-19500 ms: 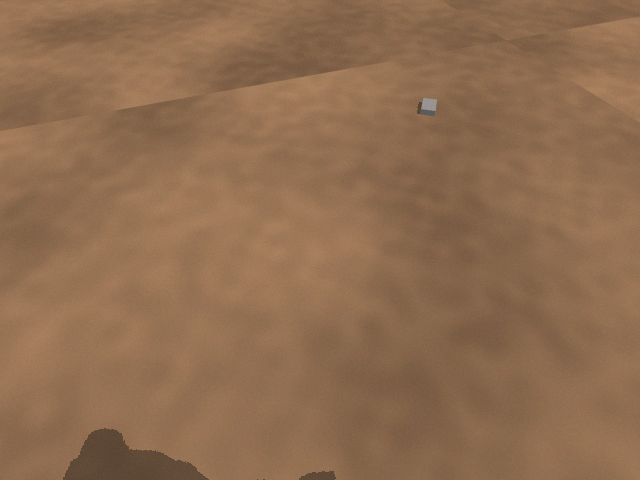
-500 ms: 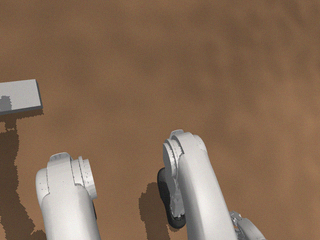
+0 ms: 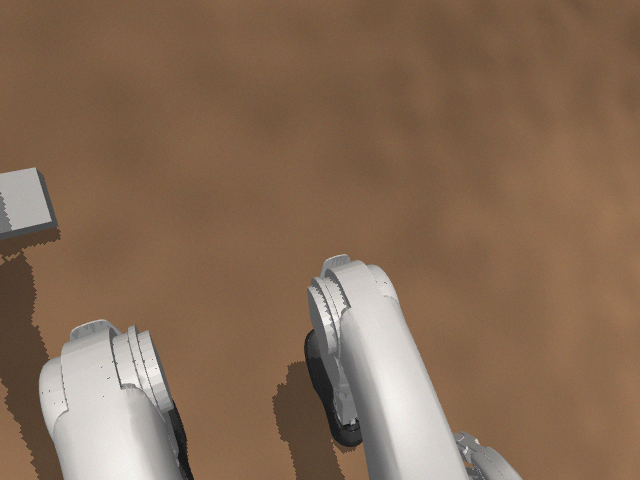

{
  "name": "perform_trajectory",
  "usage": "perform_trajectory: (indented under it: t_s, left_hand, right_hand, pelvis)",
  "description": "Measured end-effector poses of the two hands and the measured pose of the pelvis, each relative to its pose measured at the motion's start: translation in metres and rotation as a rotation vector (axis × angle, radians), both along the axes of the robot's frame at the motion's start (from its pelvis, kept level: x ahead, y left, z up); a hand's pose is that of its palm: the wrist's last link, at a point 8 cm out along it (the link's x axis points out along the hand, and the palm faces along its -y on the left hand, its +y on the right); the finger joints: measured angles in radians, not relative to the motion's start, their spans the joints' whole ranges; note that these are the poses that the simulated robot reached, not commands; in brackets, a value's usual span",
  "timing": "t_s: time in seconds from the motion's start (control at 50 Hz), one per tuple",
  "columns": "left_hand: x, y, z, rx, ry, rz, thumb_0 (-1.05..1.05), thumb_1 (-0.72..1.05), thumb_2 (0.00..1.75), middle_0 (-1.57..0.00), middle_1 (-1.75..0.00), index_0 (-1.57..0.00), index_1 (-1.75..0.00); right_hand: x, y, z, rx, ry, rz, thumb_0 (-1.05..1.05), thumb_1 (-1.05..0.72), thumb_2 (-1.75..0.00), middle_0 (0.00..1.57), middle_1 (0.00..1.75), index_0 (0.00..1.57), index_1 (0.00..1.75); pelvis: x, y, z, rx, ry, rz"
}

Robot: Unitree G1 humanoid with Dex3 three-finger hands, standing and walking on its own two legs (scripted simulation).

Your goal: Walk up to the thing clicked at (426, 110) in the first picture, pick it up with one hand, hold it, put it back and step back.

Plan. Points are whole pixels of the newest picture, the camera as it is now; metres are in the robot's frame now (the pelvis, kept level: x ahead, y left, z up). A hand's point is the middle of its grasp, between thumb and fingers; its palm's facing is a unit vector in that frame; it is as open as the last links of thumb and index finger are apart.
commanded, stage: approach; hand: left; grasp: from above
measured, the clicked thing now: out of the picture +0.49 +0.33 -0.30
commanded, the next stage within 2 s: close in in 0.04 s
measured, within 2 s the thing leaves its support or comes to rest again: neither
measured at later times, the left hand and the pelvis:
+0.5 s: hand out of the picture +0.47 +0.32 -0.20, palm faces -0.47 -0.11 -0.88, open 14.0 cm; pelvis +0.00 +0.00 +0.00, yaw -1 degrees
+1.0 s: hand out of the picture +0.48 +0.32 -0.25, palm faces -0.45 -0.14 -0.88, open 14.4 cm; pelvis +0.01 +0.01 -0.02, yaw -4 degrees
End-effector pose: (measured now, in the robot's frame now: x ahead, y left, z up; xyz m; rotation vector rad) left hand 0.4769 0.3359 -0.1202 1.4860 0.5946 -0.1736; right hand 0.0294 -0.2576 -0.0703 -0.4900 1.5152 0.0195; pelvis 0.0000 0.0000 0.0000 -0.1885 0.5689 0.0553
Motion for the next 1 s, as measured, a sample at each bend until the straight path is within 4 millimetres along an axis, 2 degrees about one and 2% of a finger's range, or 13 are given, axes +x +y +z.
perform_trajectory:
  t_s: [0.12,0.24,0.36,0.54,0.76,1.0]
  left_hand:
    - [0.0,0.016,-0.001,-0.018,0.022,-0.004,0.0,-0.51,0.99,-0.14,-1.0,-0.13,-1.0]
    - [0.011,0.004,-0.003,-0.05,-0.014,-0.098,0.0,-0.5,1.0,-0.14,-1.02,-0.13,-1.02]
    - [0.009,-0.008,-0.011,-0.068,-0.013,-0.114,0.0,-0.52,1.0,-0.11,-1.03,-0.11,-1.02]
    - [0.002,-0.01,-0.027,-0.055,-0.007,-0.081,0.0,-0.53,1.01,-0.11,-1.0,-0.1,-1.01]
    - [0.002,-0.009,-0.06,-0.062,0.003,-0.061,0.0,-0.55,1.02,-0.09,-0.99,-0.07,-1.0]
    - [0.009,-0.009,-0.076,-0.058,-0.017,-0.04,0.0,-0.57,1.03,-0.08,-0.97,-0.06,-0.99]
  right_hand:
    - [0.013,-0.003,0.0,-0.025,-0.015,0.04,0.01,-0.91,-0.89,0.21,0.3,0.2,0.3]
    - [0.023,-0.004,0.008,-0.055,-0.005,0.061,0.0,-0.91,-0.89,0.21,0.3,0.2,0.3]
    - [0.03,-0.003,0.014,-0.061,-0.023,0.073,0.0,-0.91,-0.89,0.21,0.3,0.2,0.3]
    - [0.016,0.0,0.01,-0.044,-0.023,0.09,0.0,-0.9,-0.89,0.21,0.3,0.2,0.3]
    - [-0.005,0.006,0.012,-0.051,0.033,0.112,0.0,-0.9,-0.9,0.21,0.3,0.2,0.3]
    - [0.008,0.01,0.016,-0.044,0.032,0.167,0.0,-0.9,-0.9,0.21,0.3,0.2,0.3]
  pelvis:
    - [-0.001,0.0,-0.002,-0.004,-0.009,0.003]
    - [0.003,0.002,-0.001,-0.019,-0.005,0.007]
    - [0.004,0.003,0.002,-0.027,-0.006,0.007]
    - [-0.002,0.003,-0.004,-0.025,-0.029,-0.004]
    - [-0.001,0.004,-0.013,-0.036,-0.053,-0.02]
    - [0.006,0.008,-0.016,-0.06,-0.055,-0.032]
